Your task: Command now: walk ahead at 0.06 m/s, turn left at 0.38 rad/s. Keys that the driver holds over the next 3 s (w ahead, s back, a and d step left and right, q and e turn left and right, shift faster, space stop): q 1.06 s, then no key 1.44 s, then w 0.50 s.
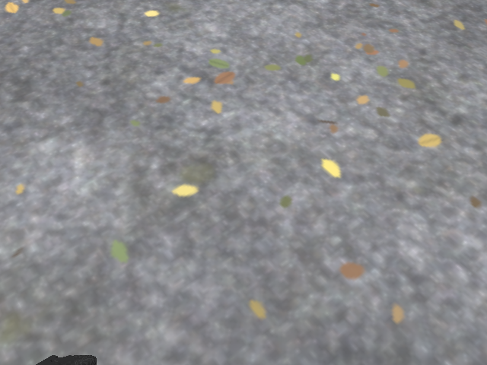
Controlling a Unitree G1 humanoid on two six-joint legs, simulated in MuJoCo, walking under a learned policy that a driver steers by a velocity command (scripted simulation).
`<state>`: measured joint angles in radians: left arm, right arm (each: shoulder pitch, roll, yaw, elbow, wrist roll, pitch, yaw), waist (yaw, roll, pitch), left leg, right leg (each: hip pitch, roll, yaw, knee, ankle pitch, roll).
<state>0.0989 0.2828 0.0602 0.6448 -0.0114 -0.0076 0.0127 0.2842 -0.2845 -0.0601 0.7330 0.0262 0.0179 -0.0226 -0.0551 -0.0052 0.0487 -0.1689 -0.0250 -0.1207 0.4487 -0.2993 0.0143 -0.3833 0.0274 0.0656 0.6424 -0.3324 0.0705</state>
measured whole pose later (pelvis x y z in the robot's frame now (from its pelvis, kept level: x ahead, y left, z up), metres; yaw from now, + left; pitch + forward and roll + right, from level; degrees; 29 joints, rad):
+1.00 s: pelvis +0.05 +0.01 -0.01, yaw +35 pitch +1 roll -1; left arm 0.11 0.30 0.08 0.71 0.00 -0.02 0.00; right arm 0.16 -0.34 -0.07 0.58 0.02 0.05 -0.02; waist -0.02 0.03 0.05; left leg -0.34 -0.12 -0.24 0.60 -0.29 0.02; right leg -0.26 0.05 0.07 0.48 -0.24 0.02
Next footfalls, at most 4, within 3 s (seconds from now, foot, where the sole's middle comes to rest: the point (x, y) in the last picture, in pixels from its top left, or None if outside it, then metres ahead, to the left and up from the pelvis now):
0.06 right None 0.09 -0.13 -0.78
0.48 left None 0.05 0.13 -0.78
0.98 right None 0.15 -0.06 -0.78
1.36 left None -0.03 0.13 -0.78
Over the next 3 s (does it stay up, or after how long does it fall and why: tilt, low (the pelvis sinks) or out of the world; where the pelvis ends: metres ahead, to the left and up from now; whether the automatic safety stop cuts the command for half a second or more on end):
stays up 0.15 0.08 0.00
